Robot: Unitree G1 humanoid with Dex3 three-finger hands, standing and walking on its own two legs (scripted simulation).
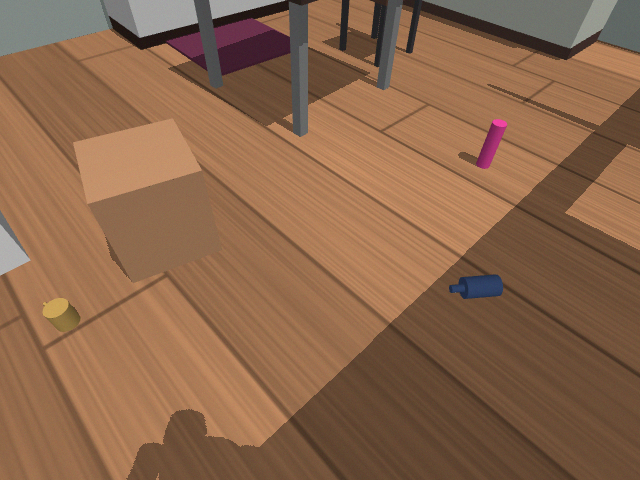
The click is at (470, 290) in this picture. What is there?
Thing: lying bottle
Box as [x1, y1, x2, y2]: [449, 274, 502, 298]
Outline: 502,283 500,278 495,274 461,277 456,285 449,286 450,292 458,291 463,298 499,295 501,293
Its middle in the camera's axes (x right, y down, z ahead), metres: +0.59 +0.18 +1.49
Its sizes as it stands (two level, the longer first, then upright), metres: 0.185 0.083 0.083
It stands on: the floor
